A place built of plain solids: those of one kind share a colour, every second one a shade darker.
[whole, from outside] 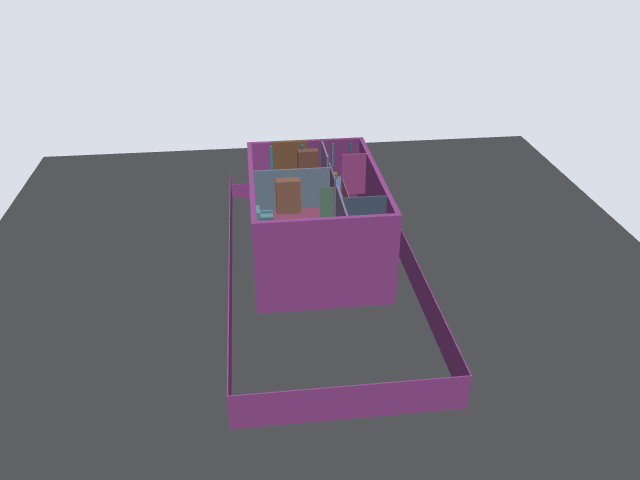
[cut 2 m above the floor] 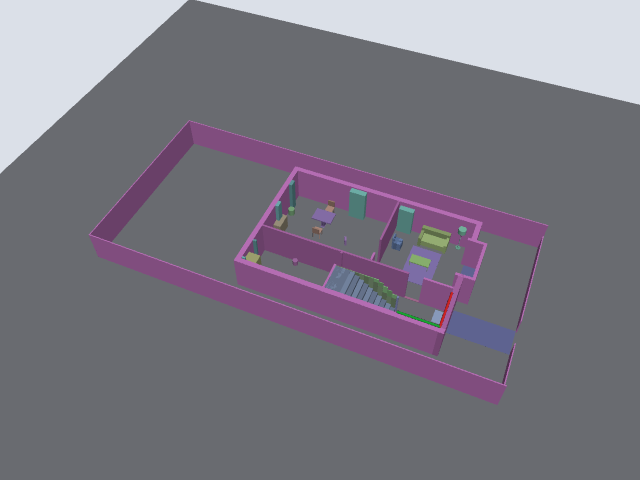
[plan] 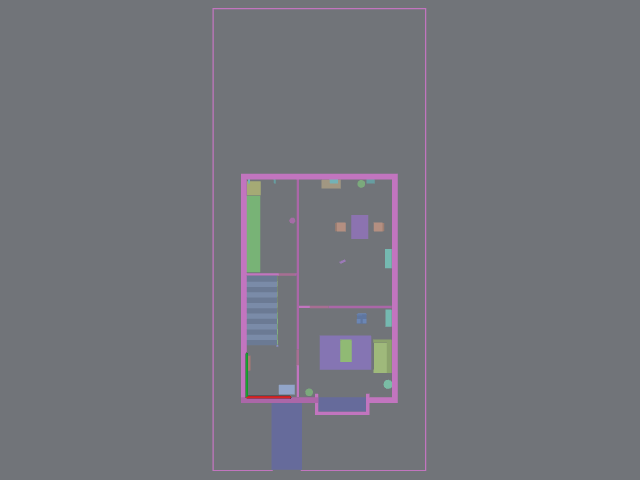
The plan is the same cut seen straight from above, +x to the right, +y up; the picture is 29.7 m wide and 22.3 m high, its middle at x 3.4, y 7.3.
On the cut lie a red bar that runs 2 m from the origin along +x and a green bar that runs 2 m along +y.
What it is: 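A detached two-storey house, 6.7 m wide inside and 10.1 m deep; a hall 2.31 m wide with a straight stair of 14 risers of 199 mm on goings of 246 mm; a front room and a back room; a bay window at the front; upstairs three bedrooms and a bathroom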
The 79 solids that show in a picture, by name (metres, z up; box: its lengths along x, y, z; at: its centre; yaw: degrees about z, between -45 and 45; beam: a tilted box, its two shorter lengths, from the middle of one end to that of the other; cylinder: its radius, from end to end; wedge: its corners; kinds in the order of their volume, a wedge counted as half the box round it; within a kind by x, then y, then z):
{
 "wall_1": {"box": [0.06, 21.52, 1.85], "at": [-1.57, 7.32, 0.88]},
 "wall_2": {"box": [2.8, 0.06, 1.05], "at": [-0.19, -3.41, 0.47]},
 "wall_3": {"box": [0.27, 10.65, 5.31], "at": [-0.14, 5.05, 2.6]},
 "wall_4": {"box": [1.49, 0.11, 2.69], "at": [0.74, 5.7, 1.3]},
 "wall_5": {"box": [3.6, 0.27, 5.31], "at": [1.53, -0.14, 2.6]},
 "wall_6": {"box": [0.11, 1.48, 2.69], "at": [2.37, 0.74, 1.3]},
 "wall_7": {"box": [0.11, 7.89, 2.69], "at": [2.37, 6.16, 1.3]},
 "wall_8": {"box": [0.16, 0.99, 2.94], "at": [3.25, -0.34, 1.42]},
 "wall_9": {"box": [7.28, 0.27, 5.31], "at": [3.37, 10.24, 2.6]},
 "wall_10": {"box": [9.93, 0.06, 1.85], "at": [3.37, 18.05, 0.88]},
 "wall_11": {"box": [2.53, 0.16, 2.94], "at": [4.43, -0.75, 1.42]},
 "wall_12": {"box": [2.93, 0.11, 2.69], "at": [5.28, 4.19, 1.3]},
 "wall_13": {"box": [5.84, 0.06, 1.05], "at": [5.42, -3.41, 0.47]},
 "wall_14": {"box": [0.16, 0.99, 2.94], "at": [5.62, -0.34, 1.42]},
 "wall_15": {"box": [1.48, 0.27, 5.31], "at": [6.27, -0.14, 2.6]},
 "wall_16": {"box": [0.27, 10.65, 5.31], "at": [6.87, 5.05, 2.6]},
 "wall_17": {"box": [0.06, 21.52, 1.85], "at": [8.31, 7.32, 0.88]},
 "tread_1": {"box": [1.4, 3.24, 0.22], "at": [0.7, 4.03, 0.09]},
 "tread_2": {"box": [1.4, 2.99, 0.42], "at": [0.7, 4.15, 0.19]},
 "tread_3": {"box": [1.4, 2.74, 0.62], "at": [0.7, 4.27, 0.29]},
 "tread_4": {"box": [1.4, 2.5, 0.81], "at": [0.7, 4.39, 0.39]},
 "tread_5": {"box": [1.4, 2.25, 1.01], "at": [0.7, 4.52, 0.49]},
 "tread_6": {"box": [1.4, 2.01, 1.21], "at": [0.7, 4.64, 0.59]},
 "tread_7": {"box": [1.4, 1.76, 1.41], "at": [0.7, 4.76, 0.69]},
 "tread_8": {"box": [1.4, 1.51, 1.61], "at": [0.7, 4.89, 0.78]},
 "tread_9": {"box": [1.4, 1.27, 1.81], "at": [0.7, 5.01, 0.88]},
 "tread_10": {"box": [1.4, 1.02, 2.01], "at": [0.7, 5.13, 0.98]},
 "tread_11": {"box": [1.4, 0.77, 2.21], "at": [0.7, 5.26, 1.08]},
 "tread_12": {"box": [1.4, 0.53, 2.4], "at": [0.7, 5.38, 1.18]},
 "tread_13": {"box": [1.4, 0.28, 2.6], "at": [0.7, 5.5, 1.28]},
 "upper_floor_rooms_1": {"box": [4.43, 10.12, 0.14], "at": [4.53, 5.05, 2.71]},
 "wardrobe_bed_1": {"box": [1.27, 0.6, 2.05], "at": [3.29, 0.3, 3.76]},
 "wardrobe_bed_2": {"box": [1.38, 0.6, 2.05], "at": [4.85, 4.54, 3.76]},
 "ground_1": {"box": [1.41, 3.1, 0.5], "at": [1.85, -1.83, -0.25]},
 "ground_2": {"box": [2.21, 0.67, 0.5], "at": [4.43, -0.34, -0.25]},
 "landing_wall_1": {"box": [0.11, 2.69, 2.62], "at": [2.37, 1.34, 3.95]},
 "landing_wall_2": {"box": [0.11, 2.32, 2.62], "at": [2.37, 4.66, 3.95]},
 "landing_wall_3": {"box": [0.11, 3.48, 2.62], "at": [2.37, 8.37, 3.95]},
 "front_wall_over_bay_1": {"box": [2.21, 0.27, 2.62], "at": [4.43, -0.14, 3.95]},
 "bedrooms_wall_1": {"box": [4.31, 0.11, 2.62], "at": [4.58, 4.19, 3.95]},
 "shelf_1": {"box": [0.32, 0.9, 1.98], "at": [6.58, 6.43, 0.94]},
 "shelf_2": {"box": [0.3, 0.8, 1.78], "at": [6.59, 3.67, 0.84]},
 "upper_floor_box_1": {"box": [2.32, 2.43, 0.14], "at": [1.16, 1.21, 2.71]},
 "sofa_1": {"box": [0.65, 1.24, 0.37], "at": [6.23, 1.9, 0.24]},
 "sofa_2": {"box": [0.86, 0.16, 0.65], "at": [6.31, 1.2, 0.28]},
 "sofa_3": {"box": [0.86, 0.16, 0.65], "at": [6.31, 2.6, 0.28]},
 "sofa_4": {"box": [0.24, 1.56, 0.83], "at": [6.62, 1.9, 0.36]},
 "fridge_freezer_1": {"box": [0.65, 0.65, 1.85], "at": [0.33, 9.71, 0.88]},
 "bath_wall_1": {"box": [2.31, 0.11, 2.62], "at": [1.16, 8.15, 3.95]},
 "slotfit_seat_1": {"box": [0.67, 0.7, 0.49], "at": [6.13, 5.85, 2.98]},
 "slotfit_seat_2": {"box": [0.72, 0.12, 0.66], "at": [6.16, 6.26, 3.06]},
 "slotfit_seat_3": {"box": [0.75, 0.11, 0.66], "at": [6.17, 5.44, 3.06]},
 "slotfit_seat_4": {"box": [0.2, 0.94, 0.98], "at": [6.62, 5.86, 3.22]},
 "box_wall_1": {"box": [1.5, 0.11, 2.62], "at": [0.75, 2.39, 3.95]},
 "curtains_curtains_1": {"box": [0.1, 0.19, 1.36], "at": [1.3, 10.02, 1.6]},
 "curtains_curtains_2": {"box": [0.39, 0.19, 2.24], "at": [4.04, 10.02, 1.17]},
 "curtains_curtains_3": {"box": [0.17, 0.19, 1.51], "at": [5.56, 0.09, 4.31]},
 "curtains_curtains_4": {"box": [0.39, 0.19, 2.24], "at": [5.75, 10.02, 1.17]},
 "dresser_1": {"box": [0.9, 0.42, 0.92], "at": [3.91, 9.9, 0.41]},
 "laid_rug_front_room_1": {"box": [2.4, 1.6, 0.06], "at": [4.58, 2.07, -0.02]},
 "well_guard_1": {"box": [0.06, 3.2, 1.15], "at": [1.43, 4.04, 3.16]},
 "worktop_1": {"box": [0.62, 3.55, 0.04], "at": [0.31, 7.58, 0.88]},
 "plant_pot_1": {"cylinder": 0.18, "from": [2.9, 0.23, 0.0], "to": [2.9, 0.23, 0.38]},
 "plant_pot_2": {"cylinder": 0.18, "from": [5.32, 9.91, 0.0], "to": [5.32, 9.91, 0.38]},
 "meeting_table_1": {"box": [0.8, 1.12, 0.07], "at": [5.25, 7.9, 0.7]},
 "stair_guard_1": {"box": [0.04, 0.25, 1.02], "at": [1.42, 2.56, 0.46]},
 "stair_guard_2": {"box": [0.04, 0.25, 1.62], "at": [1.42, 3.3, 0.76]},
 "stair_guard_3": {"box": [0.04, 0.25, 1.81], "at": [1.42, 3.55, 0.86]},
 "stair_guard_4": {"box": [0.04, 0.25, 2.01], "at": [1.42, 3.8, 0.96]},
 "door_leaf_bedroom_rear_1": {"box": [0.77, 0.04, 2.05], "at": [2.81, 5.76, 3.76], "yaw": -10.3},
 "radiator_1": {"box": [0.14, 0.7, 0.6], "at": [0.1, 1.57, 0.42]},
 "floor_lamp_1": {"cylinder": 0.21, "from": [6.56, 0.59, 1.25], "to": [6.56, 0.59, 1.55]},
 "coffee_table_1": {"box": [0.54, 1.05, 0.07], "at": [4.61, 2.15, 0.36]},
 "side_chair_1": {"box": [0.08, 0.38, 0.38], "at": [4.15, 7.9, 0.65]},
 "side_chair_2": {"box": [0.42, 0.42, 0.04], "at": [4.39, 7.9, 0.43]},
 "side_chair_3": {"box": [0.42, 0.42, 0.04], "at": [6.11, 7.9, 0.43]},
 "side_chair_4": {"box": [0.08, 0.38, 0.38], "at": [6.35, 7.9, 0.65]},
 "laid_doormat_1": {"box": [0.75, 0.45, 0.06], "at": [1.85, 0.35, -0.02]},
 "threshold_1": {"box": [0.74, 0.12, 0.06], "at": [1.86, 5.7, -0.02]}
}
